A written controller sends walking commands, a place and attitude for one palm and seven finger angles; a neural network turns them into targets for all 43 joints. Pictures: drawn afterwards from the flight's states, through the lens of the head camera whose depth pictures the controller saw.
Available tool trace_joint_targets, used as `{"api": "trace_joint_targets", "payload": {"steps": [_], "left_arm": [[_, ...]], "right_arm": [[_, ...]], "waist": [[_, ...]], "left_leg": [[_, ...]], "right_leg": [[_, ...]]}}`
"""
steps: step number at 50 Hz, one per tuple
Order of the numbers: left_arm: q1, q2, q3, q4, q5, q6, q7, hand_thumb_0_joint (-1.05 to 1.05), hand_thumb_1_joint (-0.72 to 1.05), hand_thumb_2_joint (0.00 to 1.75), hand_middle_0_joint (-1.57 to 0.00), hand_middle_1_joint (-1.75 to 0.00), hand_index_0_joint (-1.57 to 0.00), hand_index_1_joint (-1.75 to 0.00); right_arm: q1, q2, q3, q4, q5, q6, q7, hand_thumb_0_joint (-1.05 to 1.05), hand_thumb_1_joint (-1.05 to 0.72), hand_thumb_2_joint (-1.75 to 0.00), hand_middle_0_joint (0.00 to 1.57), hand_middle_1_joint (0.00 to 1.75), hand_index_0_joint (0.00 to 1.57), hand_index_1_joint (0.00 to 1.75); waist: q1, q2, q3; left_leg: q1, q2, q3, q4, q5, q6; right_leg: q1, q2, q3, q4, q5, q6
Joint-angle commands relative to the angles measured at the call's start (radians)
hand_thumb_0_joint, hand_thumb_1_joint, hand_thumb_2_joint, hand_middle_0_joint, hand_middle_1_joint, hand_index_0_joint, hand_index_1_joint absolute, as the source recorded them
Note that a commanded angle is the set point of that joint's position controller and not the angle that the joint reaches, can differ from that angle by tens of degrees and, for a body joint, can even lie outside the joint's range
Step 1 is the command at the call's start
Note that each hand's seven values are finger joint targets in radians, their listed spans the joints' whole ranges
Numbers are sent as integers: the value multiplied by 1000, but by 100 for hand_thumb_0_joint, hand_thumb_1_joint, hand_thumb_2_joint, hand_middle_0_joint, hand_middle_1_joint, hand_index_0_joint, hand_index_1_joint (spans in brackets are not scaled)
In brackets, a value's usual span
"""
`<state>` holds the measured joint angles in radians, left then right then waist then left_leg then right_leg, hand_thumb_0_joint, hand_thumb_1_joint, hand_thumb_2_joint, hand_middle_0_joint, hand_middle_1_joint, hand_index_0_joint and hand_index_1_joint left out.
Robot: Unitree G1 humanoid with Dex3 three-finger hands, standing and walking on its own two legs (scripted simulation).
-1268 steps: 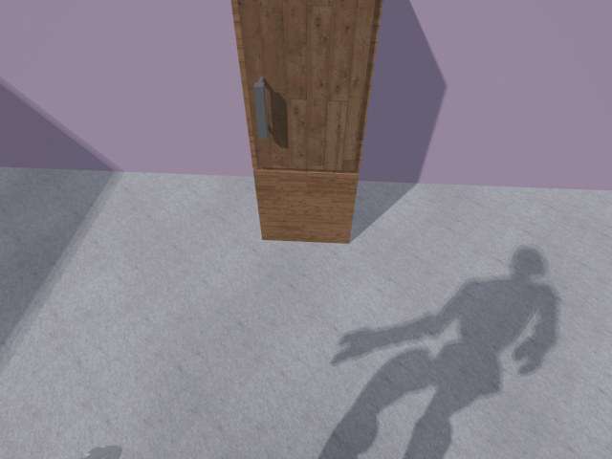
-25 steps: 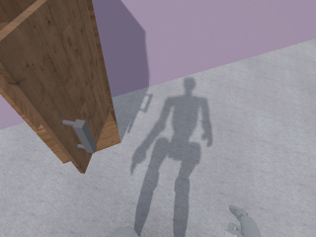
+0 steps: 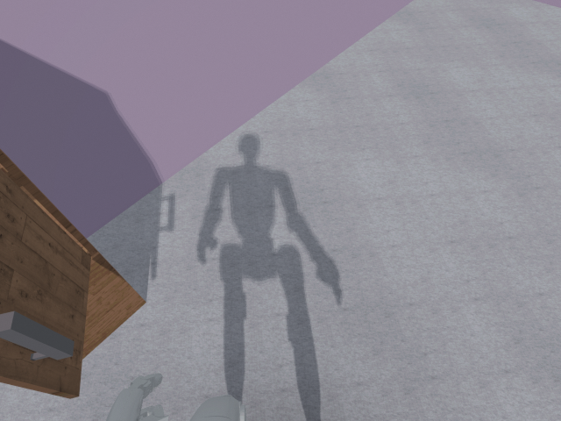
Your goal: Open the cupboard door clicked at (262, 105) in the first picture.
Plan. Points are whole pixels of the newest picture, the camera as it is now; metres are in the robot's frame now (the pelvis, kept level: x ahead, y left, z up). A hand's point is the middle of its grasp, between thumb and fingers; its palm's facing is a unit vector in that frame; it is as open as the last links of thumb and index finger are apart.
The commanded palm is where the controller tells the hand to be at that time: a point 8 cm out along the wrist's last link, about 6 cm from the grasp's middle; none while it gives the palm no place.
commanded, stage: walk to a spot facing it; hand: left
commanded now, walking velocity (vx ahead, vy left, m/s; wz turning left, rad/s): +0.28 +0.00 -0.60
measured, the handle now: (23, 341) +0.25 +0.43 -0.10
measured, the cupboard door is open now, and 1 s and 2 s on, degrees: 55 55 55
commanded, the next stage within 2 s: turn to face it in 1.58 s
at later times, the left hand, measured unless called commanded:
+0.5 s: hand (211, 337) +0.27 +0.14 -0.16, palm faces -0.32 -0.93 -0.16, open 7.4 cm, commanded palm none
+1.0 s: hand (290, 277) +0.38 -0.01 -0.15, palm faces -0.37 -0.90 -0.23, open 7.2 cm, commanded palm none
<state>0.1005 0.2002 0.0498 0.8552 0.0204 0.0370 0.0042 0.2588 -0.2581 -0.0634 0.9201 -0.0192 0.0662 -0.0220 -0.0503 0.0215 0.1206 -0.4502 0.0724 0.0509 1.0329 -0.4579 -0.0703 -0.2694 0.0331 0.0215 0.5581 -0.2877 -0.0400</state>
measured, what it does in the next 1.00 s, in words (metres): walks ahead, turning right: left foot, then right foot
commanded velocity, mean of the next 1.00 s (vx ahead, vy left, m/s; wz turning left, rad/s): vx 0.34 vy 0.00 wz -0.39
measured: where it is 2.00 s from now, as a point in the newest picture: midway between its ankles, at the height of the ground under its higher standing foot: (401, 268)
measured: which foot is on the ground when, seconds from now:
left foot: up 0.00-0.16, down 0.18-0.64, up 0.66-1.00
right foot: down 0.00-0.18, up 0.20-0.60, down 0.62-1.00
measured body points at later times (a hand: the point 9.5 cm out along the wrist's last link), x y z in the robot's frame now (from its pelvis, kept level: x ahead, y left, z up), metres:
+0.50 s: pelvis +0.12 -0.01 +0.00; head +0.17 -0.02 +0.45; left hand +0.29 +0.19 -0.15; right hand -0.01 -0.20 -0.14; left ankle +0.05 +0.12 -0.73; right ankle +0.17 -0.16 -0.68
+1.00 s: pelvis +0.29 -0.17 +0.01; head +0.31 -0.20 +0.46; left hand +0.40 +0.04 -0.13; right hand +0.28 -0.42 -0.14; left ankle +0.46 -0.07 -0.66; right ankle +0.22 -0.16 -0.73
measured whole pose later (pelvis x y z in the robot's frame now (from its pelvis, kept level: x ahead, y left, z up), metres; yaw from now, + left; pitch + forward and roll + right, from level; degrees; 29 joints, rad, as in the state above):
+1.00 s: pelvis +0.29 -0.17 +0.01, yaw -28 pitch +0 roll +1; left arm 0.32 0.15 0.05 1.05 0.01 -0.08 0.01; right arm 0.13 -0.17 -0.06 0.96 -0.02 -0.01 0.01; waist 0.01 0.03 0.05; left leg -0.64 0.12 0.03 0.96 -0.16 -0.04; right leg -0.04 0.11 -0.07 0.30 -0.27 -0.14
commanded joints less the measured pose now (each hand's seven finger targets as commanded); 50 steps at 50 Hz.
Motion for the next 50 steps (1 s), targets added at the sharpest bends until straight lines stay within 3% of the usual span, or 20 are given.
{"api": "trace_joint_targets", "payload": {"steps": [1,4,7,8,9,10,12,15,18,24,28,29,30,31,32,34,36,38,43,50], "left_arm": [[82,218,65,-39,8,-26,1,0,90,90,-20,-30,-20,-30],[89,219,70,-32,8,-36,-10,0,90,90,-20,-30,-20,-30],[26,162,64,-43,3,-39,-19,0,90,90,-20,-30,-20,-30],[28,82,48,-68,-4,-38,-27,0,90,90,-20,-30,-20,-30],[-17,57,41,-113,-5,-46,-34,0,90,90,-20,-30,-20,-30],[-62,92,50,-115,13,-53,-44,0,90,90,-20,-30,-20,-30],[-6,92,58,-64,21,-55,-61,0,90,90,-20,-30,-20,-30],[34,38,44,-26,15,-40,-71,0,90,90,-20,-30,-20,-30],[-7,9,30,-18,10,-39,-70,0,90,90,-20,-30,-20,-30],[-154,-8,17,-39,6,-37,-74,0,90,90,-20,-30,-20,-30],[-29,37,25,0,6,-47,-64,0,90,90,-20,-30,-20,-30],[100,57,37,37,5,-56,-58,0,90,90,-20,-30,-20,-30],[291,123,58,93,8,-68,-50,0,90,90,-20,-30,-20,-30],[419,250,93,121,7,-77,-31,0,90,90,-20,-30,-20,-30],[415,301,95,128,-18,-72,-19,0,90,90,-20,-30,-20,-30],[240,200,69,83,-18,-69,-4,0,90,90,-20,-30,-20,-30],[135,118,38,63,-8,-85,2,0,90,90,-20,-30,-20,-30],[121,97,34,74,-2,-96,0,0,90,90,-20,-30,-20,-30],[203,56,33,119,-8,-123,-2,0,90,90,-20,-30,-20,-30],[371,50,8,197,-11,-136,14,0,90,90,-20,-30,-20,-30]], "right_arm": [[-36,-51,-10,-108,-4,-45,9,0,-90,-90,20,30,20,30],[-23,-39,-12,-112,-3,-68,15,0,-90,-90,20,30,20,30],[159,-51,-14,-56,-1,-92,2,0,-90,-90,20,30,20,30],[255,-137,-30,-28,-15,-102,-10,0,-90,-90,20,30,20,30],[329,-205,-40,-27,-26,-105,-19,0,-90,-90,20,30,20,30],[291,-184,-31,-39,-25,-107,-14,0,-90,-90,20,30,20,30],[157,-96,-3,-68,-18,-117,-10,0,-90,-90,20,30,20,30],[185,-46,16,-33,-9,-139,-18,0,-90,-90,20,30,20,30],[261,-46,16,15,-10,-143,-20,0,-90,-90,20,30,20,30],[310,-31,20,66,-20,-133,-15,0,-90,-90,20,30,20,30],[278,-80,9,78,-15,-127,-10,0,-90,-90,20,30,20,30],[234,-95,5,68,-9,-125,-8,0,-90,-90,20,30,20,30],[176,-97,6,51,6,-128,2,0,-90,-90,20,30,20,30],[184,-22,17,10,30,-131,8,0,-90,-90,20,30,20,30],[112,-10,10,-28,27,-128,1,0,-90,-90,20,30,20,30],[65,-15,-4,-8,8,-118,-1,0,-90,-90,20,30,20,30],[93,23,0,34,-7,-93,4,0,-90,-90,20,30,20,30],[159,46,1,64,-13,-75,11,0,-90,-90,20,30,20,30],[54,39,-6,26,-12,-74,19,0,-90,-90,20,30,20,30],[-200,34,3,-31,2,-92,33,0,-90,-90,20,30,20,30]], "waist": [[76,-162,-86],[66,-156,-68],[-37,-86,-83],[-74,175,-112],[-96,306,-96],[-84,174,-37],[-1,110,4],[22,106,-43],[5,83,-69],[-26,131,12],[48,134,-82],[122,124,-135],[218,56,-239],[253,-198,-367],[232,-220,-337],[142,-133,-164],[54,-52,-78],[15,-76,-96],[30,-79,-73],[90,-110,-24]], "left_leg": [[-44,-10,1,-117,4,7],[54,-44,15,-274,6,22],[417,-33,2,-577,78,40],[572,174,-260,-728,-158,104],[572,429,-564,-872,-308,205],[442,455,-580,-908,-293,235],[328,343,-333,-884,-114,176],[421,258,-62,-813,365,145],[503,256,49,-763,636,153],[460,258,168,-774,649,156],[468,283,215,-572,1003,142],[414,260,235,-421,1035,118],[249,216,255,-196,920,80],[-90,68,244,160,136,31],[-249,6,98,385,-178,33],[-251,90,-49,402,61,43],[-130,112,-49,266,138,38],[-78,95,-33,173,191,33],[-206,81,-43,28,286,21],[-300,28,-4,-112,310,41]], "right_leg": [[74,-243,317,-281,-93,-174],[8,-220,353,-288,-206,-172],[-251,-114,282,-142,-299,-94],[-440,8,153,115,-326,-38],[-565,40,-18,397,-337,14],[-550,-45,41,541,-244,11],[-503,-106,9,649,-76,26],[-497,-123,-33,636,49,48],[-507,-123,-78,556,63,48],[-396,-105,-161,244,91,20],[-122,-18,-218,137,1,-45],[56,6,-222,81,26,-63],[362,-27,-165,16,83,-93],[664,-336,291,-84,68,-210],[627,-477,560,-218,232,-270],[318,-410,390,-272,111,-210],[67,-329,225,-330,112,-165],[19,-256,132,-357,96,-141],[145,-226,125,-387,198,-122],[342,-232,107,-307,710,-82]]}}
